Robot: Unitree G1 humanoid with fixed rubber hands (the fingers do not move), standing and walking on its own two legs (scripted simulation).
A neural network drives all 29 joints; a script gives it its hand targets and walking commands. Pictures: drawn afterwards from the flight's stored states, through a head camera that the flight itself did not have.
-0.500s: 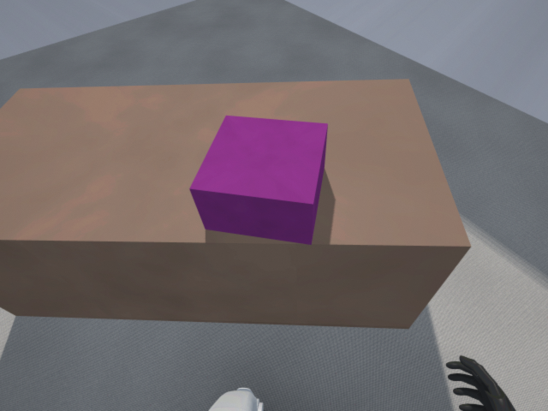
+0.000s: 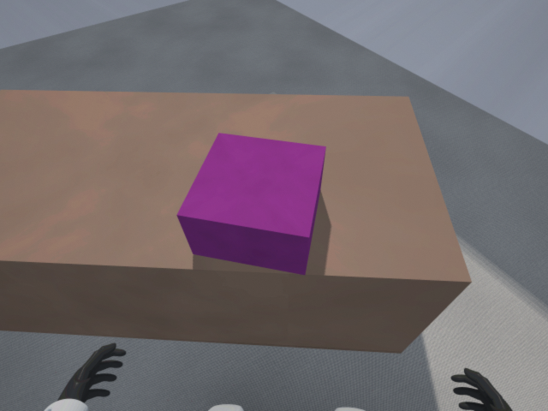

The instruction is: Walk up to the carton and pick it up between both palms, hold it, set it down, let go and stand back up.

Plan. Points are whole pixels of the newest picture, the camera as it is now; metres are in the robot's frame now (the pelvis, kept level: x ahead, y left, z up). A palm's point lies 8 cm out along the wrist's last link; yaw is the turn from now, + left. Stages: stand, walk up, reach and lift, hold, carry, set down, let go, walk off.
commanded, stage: walk up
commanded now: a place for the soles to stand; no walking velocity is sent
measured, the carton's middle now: (259, 200) +0.57 +0.08 -0.12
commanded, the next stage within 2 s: none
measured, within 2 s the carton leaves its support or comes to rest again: neither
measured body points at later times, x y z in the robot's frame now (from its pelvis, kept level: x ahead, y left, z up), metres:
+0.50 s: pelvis -0.01 +0.00 +0.00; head +0.00 -0.01 +0.45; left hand +0.16 +0.31 -0.05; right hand +0.15 -0.30 -0.07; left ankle +0.02 +0.14 -0.72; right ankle +0.02 -0.13 -0.72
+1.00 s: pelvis +0.06 +0.11 +0.01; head +0.07 +0.13 +0.46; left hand +0.15 +0.44 -0.08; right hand +0.17 -0.19 -0.07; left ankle +0.09 +0.22 -0.72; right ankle +0.05 -0.05 -0.66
